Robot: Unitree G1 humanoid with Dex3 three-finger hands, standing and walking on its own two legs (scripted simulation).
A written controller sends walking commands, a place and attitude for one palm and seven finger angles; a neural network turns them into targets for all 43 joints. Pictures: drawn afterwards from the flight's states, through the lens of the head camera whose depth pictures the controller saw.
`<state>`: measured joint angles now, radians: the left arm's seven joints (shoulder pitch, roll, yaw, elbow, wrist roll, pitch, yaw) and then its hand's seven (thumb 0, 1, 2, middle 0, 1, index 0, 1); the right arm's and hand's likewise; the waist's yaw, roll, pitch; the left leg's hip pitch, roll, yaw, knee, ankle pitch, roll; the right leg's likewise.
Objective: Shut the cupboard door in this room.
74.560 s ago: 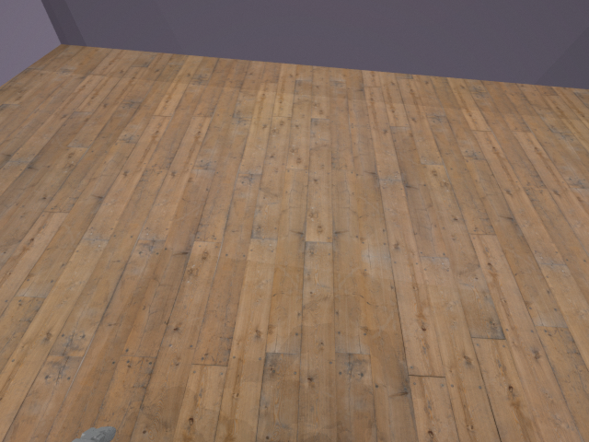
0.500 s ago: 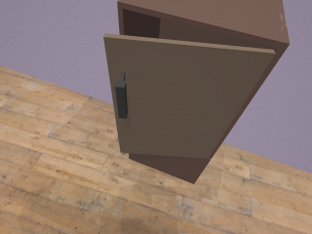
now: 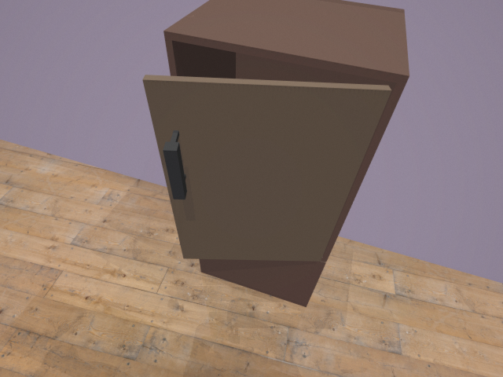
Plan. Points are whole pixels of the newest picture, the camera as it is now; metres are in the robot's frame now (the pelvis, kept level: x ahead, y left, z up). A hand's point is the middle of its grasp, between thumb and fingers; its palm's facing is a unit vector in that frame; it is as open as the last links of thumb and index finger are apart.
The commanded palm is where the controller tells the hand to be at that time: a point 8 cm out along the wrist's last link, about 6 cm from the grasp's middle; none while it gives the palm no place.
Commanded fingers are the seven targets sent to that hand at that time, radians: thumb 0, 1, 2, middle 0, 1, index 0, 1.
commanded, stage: come to a stop and stand still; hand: left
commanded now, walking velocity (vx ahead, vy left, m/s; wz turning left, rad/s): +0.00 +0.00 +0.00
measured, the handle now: (177, 165) +0.49 +0.18 +0.05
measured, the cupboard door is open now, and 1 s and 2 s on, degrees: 18 18 18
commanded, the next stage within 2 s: look again from close up in 0.24 s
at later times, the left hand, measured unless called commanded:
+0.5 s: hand out of the picture +0.02 +0.18 -0.19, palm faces +0.05 -0.98 -0.20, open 7.4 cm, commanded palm none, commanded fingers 0.00 0.90 0.90 -0.20 -0.30 -0.20 -0.30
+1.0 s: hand out of the picture +0.00 +0.24 -0.18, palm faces +0.03 -0.97 -0.24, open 7.4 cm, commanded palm none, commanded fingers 0.00 0.90 0.90 -0.20 -0.30 -0.20 -0.30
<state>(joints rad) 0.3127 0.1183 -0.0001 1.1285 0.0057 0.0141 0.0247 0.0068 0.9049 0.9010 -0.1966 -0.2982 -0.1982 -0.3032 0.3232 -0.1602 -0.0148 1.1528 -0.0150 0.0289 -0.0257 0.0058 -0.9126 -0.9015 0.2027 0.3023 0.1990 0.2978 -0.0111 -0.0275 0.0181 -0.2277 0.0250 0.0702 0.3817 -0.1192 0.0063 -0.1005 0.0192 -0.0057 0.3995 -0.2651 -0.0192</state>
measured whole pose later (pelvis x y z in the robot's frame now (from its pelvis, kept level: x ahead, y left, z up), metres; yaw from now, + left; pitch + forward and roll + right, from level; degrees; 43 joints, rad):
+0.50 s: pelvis +0.01 +0.01 -0.01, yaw +1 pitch -1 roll -1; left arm 0.31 0.15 0.00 1.04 0.01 -0.01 0.05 0.01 0.91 0.90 -0.20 -0.30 -0.20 -0.30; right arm 0.29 -0.15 -0.02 1.06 -0.03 0.00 -0.03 0.03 -0.93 -0.90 0.21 0.30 0.20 0.30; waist -0.01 0.01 0.03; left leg -0.32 0.02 0.05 0.56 -0.22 0.02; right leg -0.14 0.01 -0.03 0.50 -0.34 -0.01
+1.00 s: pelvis -0.01 +0.04 -0.01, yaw +1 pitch -2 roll -1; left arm 0.31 0.24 0.00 1.01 0.02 0.01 0.03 0.01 0.90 0.90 -0.20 -0.30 -0.20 -0.30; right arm 0.18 -0.21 -0.01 1.02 -0.02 0.00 0.00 0.01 -0.90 -0.90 0.21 0.30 0.20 0.30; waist 0.02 -0.02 0.02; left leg -0.28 -0.02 0.08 0.46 -0.14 0.07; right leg -0.14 -0.03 0.00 0.46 -0.28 0.03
